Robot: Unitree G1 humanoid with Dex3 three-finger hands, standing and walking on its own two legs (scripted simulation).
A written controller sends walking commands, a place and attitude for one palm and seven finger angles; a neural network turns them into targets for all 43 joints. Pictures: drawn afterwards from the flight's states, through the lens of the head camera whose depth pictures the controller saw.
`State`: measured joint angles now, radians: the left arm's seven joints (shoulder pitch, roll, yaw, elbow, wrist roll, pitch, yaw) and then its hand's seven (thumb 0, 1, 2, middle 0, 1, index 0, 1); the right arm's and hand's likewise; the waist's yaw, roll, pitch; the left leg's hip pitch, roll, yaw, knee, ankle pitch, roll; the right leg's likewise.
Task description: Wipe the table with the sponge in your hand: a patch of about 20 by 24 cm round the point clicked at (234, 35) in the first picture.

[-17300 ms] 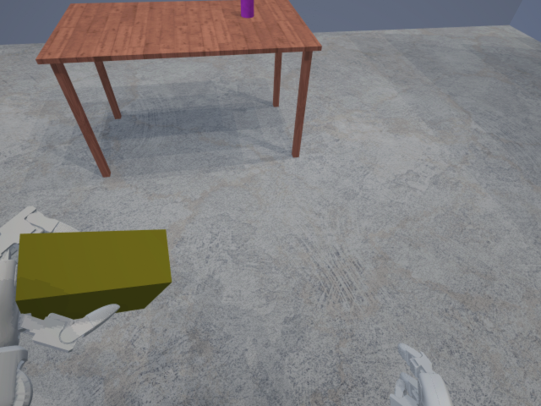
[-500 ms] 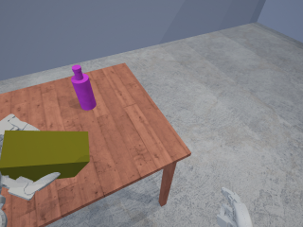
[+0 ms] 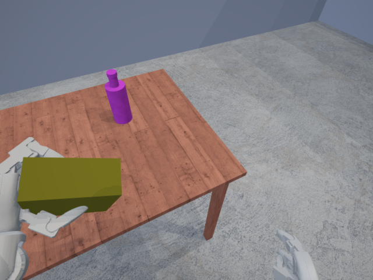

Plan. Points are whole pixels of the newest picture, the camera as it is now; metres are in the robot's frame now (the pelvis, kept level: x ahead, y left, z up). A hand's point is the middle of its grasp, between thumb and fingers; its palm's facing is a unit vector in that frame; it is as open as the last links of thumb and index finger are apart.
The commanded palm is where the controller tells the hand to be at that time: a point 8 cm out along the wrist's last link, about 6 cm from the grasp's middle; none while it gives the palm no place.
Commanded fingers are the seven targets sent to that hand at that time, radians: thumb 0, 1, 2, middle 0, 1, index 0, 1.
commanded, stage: come to a stop and stand still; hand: left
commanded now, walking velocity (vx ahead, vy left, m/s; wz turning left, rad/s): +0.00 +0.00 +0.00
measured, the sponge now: (87, 188) +0.24 +0.19 +0.13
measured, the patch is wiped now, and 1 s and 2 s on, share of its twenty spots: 0.00 0.00 0.00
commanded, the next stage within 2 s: look again from close up in 1.74 s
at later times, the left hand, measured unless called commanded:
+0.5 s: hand out of the picture +0.17 +0.30 +0.16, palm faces +0.44 -0.81 -0.38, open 10.3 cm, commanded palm +0.11 +0.33 +0.18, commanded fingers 0.00 0.10 1.30 -1.20 -1.60 -1.20 -1.60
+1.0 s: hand (6, 190) +0.21 +0.30 +0.16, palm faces +0.41 -0.82 -0.40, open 10.3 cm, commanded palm +0.15 +0.33 +0.18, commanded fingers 0.00 0.10 1.30 -1.20 -1.60 -1.20 -1.60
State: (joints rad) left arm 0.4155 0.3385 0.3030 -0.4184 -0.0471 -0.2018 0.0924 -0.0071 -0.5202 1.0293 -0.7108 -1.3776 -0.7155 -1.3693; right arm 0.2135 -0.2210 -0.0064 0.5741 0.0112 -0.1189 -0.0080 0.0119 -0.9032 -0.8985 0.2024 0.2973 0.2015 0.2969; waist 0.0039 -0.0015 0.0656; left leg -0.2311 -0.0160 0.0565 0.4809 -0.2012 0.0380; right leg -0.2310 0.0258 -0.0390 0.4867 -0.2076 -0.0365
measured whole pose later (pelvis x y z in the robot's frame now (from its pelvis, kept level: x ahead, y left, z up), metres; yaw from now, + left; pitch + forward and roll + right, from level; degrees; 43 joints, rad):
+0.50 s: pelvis -0.03 +0.03 +0.00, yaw +4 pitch -3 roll -1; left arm 0.37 0.37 0.33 -0.39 0.01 -0.23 0.09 -0.01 -0.52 1.03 -0.71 -1.38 -0.72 -1.37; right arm 0.22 -0.17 0.04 0.58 0.00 -0.17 -0.02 0.01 -0.90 -0.90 0.20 0.30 0.20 0.30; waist 0.04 -0.03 0.06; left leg -0.27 -0.05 0.05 0.46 -0.18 0.07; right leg -0.23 0.01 -0.01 0.43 -0.17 0.00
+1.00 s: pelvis +0.01 +0.04 +0.01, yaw +4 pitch -1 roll -1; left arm 0.41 0.37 0.34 -0.43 0.00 -0.23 0.08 -0.01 -0.52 1.03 -0.71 -1.37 -0.72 -1.37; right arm 0.22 -0.19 0.03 0.59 -0.01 -0.17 -0.03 0.01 -0.90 -0.90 0.20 0.30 0.20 0.30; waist 0.02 -0.03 0.05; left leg -0.23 -0.05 0.06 0.41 -0.17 0.08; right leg -0.19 0.03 0.03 0.37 -0.17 0.00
